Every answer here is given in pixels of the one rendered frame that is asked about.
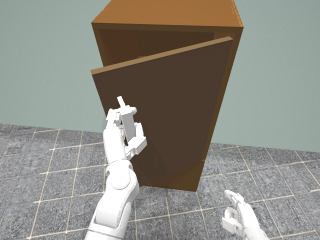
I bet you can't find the cupboard door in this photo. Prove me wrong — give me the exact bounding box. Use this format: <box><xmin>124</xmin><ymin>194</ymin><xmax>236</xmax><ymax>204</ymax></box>
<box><xmin>90</xmin><ymin>36</ymin><xmax>234</xmax><ymax>187</ymax></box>

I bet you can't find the robot right hand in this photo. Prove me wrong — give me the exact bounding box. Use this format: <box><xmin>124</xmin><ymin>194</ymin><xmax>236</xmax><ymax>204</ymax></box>
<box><xmin>222</xmin><ymin>190</ymin><xmax>260</xmax><ymax>237</ymax></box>

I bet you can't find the robot right forearm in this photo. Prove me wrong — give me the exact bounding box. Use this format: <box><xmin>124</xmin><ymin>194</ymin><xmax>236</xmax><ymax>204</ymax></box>
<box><xmin>242</xmin><ymin>227</ymin><xmax>269</xmax><ymax>240</ymax></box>

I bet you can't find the handle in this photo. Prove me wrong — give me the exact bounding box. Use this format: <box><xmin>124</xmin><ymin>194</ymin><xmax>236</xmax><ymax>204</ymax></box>
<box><xmin>117</xmin><ymin>96</ymin><xmax>137</xmax><ymax>143</ymax></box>

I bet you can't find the robot left hand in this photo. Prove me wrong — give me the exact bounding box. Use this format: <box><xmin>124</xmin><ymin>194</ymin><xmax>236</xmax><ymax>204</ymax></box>
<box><xmin>103</xmin><ymin>107</ymin><xmax>147</xmax><ymax>165</ymax></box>

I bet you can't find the robot left forearm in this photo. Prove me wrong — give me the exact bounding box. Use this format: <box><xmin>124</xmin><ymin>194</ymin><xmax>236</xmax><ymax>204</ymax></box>
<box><xmin>84</xmin><ymin>160</ymin><xmax>140</xmax><ymax>240</ymax></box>

